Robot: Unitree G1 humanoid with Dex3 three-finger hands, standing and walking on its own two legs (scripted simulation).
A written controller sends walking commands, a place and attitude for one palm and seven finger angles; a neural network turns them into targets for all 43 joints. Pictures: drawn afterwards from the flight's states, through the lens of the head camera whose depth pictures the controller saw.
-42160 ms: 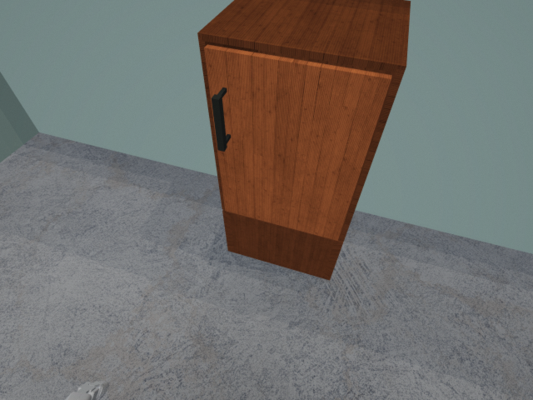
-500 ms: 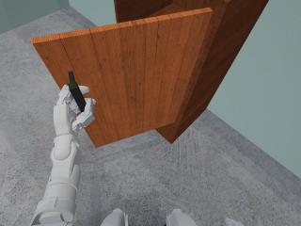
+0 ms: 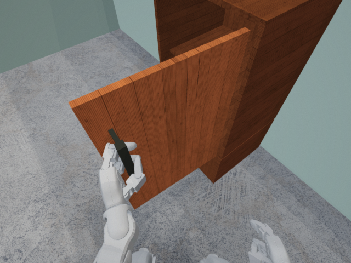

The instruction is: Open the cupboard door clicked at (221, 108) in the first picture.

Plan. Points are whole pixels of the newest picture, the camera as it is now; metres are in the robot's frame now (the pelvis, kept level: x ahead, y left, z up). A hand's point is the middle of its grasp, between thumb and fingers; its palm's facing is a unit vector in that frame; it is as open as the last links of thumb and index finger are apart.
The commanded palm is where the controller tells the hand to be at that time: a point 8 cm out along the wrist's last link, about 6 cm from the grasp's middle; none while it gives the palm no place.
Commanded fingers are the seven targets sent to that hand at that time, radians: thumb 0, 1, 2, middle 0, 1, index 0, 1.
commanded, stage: open thumb and fingers to let go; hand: left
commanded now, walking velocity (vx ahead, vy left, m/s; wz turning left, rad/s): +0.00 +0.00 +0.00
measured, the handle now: (124, 157) +0.34 +0.14 +0.04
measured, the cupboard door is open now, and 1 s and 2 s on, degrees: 87 86 88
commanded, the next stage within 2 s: slide the hand sideways off the handle in 0.80 s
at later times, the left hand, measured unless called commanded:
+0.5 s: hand (137, 172) +0.30 +0.10 +0.04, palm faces +0.31 -0.95 +0.02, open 12.5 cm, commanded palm +0.26 +0.15 +0.04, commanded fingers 0.00 -0.50 0.30 -0.26 -0.95 -0.26 -0.95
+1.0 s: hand (135, 182) +0.28 +0.10 +0.04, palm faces +0.09 -0.99 -0.05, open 15.5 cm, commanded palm +0.25 +0.14 +0.04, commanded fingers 0.00 -0.50 0.30 -0.15 -0.30 -0.15 -0.30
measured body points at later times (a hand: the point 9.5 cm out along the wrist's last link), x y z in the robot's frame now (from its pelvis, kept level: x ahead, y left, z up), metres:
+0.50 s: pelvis -0.01 +0.00 +0.00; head +0.05 -0.02 +0.45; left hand +0.28 +0.15 +0.04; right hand +0.14 -0.23 -0.12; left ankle +0.01 +0.14 -0.67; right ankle -0.01 -0.07 -0.67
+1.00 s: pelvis -0.02 +0.03 -0.01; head +0.05 +0.03 +0.44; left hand +0.27 +0.16 +0.04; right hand +0.15 -0.18 -0.11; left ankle +0.01 +0.14 -0.67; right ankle -0.01 -0.07 -0.67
